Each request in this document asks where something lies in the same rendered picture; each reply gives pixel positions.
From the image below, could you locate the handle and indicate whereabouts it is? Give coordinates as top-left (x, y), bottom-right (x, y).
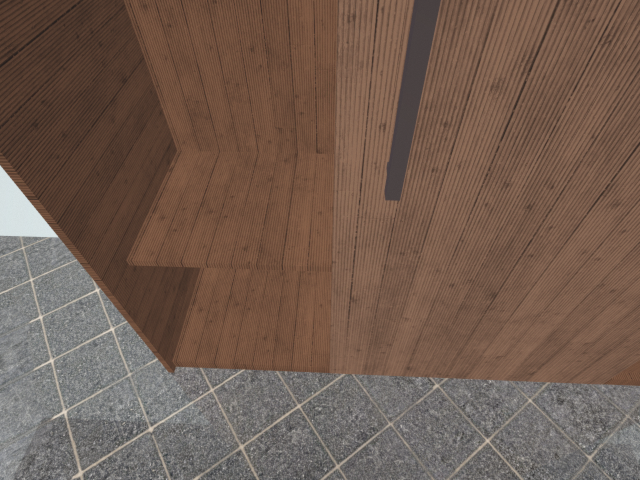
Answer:
top-left (385, 0), bottom-right (441, 201)

